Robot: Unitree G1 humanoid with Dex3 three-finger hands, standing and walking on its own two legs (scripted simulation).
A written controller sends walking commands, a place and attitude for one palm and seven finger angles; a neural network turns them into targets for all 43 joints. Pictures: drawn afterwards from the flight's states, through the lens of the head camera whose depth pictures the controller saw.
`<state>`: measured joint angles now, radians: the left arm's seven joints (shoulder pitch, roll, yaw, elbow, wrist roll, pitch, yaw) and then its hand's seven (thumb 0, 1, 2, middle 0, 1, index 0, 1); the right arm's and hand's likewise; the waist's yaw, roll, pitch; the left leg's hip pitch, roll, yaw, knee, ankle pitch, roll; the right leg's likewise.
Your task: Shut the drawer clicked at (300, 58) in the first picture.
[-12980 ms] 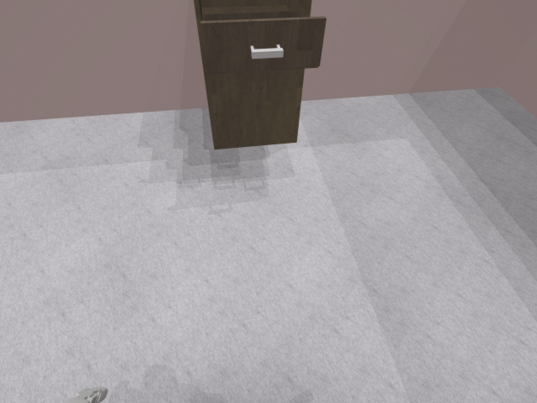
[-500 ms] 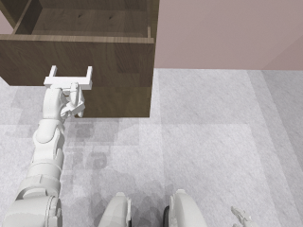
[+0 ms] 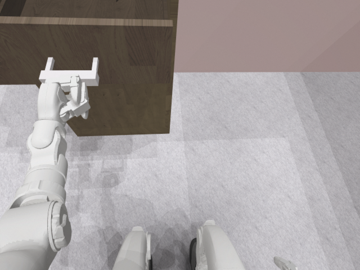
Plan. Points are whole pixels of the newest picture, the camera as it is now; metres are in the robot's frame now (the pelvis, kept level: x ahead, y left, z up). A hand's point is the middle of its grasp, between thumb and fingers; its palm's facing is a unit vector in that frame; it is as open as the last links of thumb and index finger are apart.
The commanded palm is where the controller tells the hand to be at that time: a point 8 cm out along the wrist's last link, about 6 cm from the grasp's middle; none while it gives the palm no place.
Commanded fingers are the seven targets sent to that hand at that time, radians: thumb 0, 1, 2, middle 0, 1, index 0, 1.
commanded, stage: push the drawer shut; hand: left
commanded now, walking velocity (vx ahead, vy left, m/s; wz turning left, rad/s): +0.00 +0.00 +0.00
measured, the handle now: (71, 70) +0.54 +0.23 +0.05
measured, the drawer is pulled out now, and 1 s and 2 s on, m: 0.15 0.02 0.00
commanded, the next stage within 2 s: pull the fist back off the drawer in 1.44 s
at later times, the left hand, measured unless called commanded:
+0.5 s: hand (88, 77) +0.53 +0.20 +0.04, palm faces +0.02 -1.00 -0.03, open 3.0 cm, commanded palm +0.53 +0.23 +0.05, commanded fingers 0.00 0.90 0.90 -1.40 -1.60 -1.40 -1.60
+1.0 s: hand (90, 55) +0.59 +0.20 +0.04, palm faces +0.02 -1.00 -0.03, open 3.1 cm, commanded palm +0.60 +0.22 +0.05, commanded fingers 0.00 0.90 0.90 -1.40 -1.60 -1.40 -1.60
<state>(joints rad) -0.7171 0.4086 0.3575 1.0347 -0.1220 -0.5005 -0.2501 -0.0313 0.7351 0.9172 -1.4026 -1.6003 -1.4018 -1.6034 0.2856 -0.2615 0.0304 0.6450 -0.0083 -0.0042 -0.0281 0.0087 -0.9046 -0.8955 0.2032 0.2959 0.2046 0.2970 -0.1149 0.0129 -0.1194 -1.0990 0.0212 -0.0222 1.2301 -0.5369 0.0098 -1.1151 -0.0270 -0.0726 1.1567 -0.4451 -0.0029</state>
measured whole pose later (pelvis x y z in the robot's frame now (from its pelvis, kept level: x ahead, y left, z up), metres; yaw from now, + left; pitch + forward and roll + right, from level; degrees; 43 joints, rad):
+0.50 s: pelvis -0.01 +0.00 -0.01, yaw -1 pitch +27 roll -4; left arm -0.98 0.57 0.42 1.21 -0.06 -0.44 -0.24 -0.01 0.75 0.93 -1.40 -1.60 -1.40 -1.60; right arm 0.33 -0.27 0.06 0.64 -0.03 0.03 -0.02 0.01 -0.90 -0.90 0.20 0.30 0.20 0.30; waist -0.20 0.02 -0.11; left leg -1.22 0.04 -0.04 1.29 -0.54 0.01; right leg -1.22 -0.01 -0.09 1.18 -0.43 -0.01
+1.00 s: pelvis +0.00 +0.01 -0.02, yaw -3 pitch +32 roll -6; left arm -1.22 0.74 0.46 1.32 0.04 -0.34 -0.24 0.01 0.74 0.92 -1.40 -1.60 -1.40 -1.60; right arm 0.37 -0.27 0.10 0.62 -0.06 0.05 0.00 0.00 -0.90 -0.90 0.20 0.30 0.20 0.30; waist -0.28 0.04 -0.09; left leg -1.34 0.05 -0.06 1.33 -0.55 0.02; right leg -1.32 0.00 -0.10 1.19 -0.42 0.00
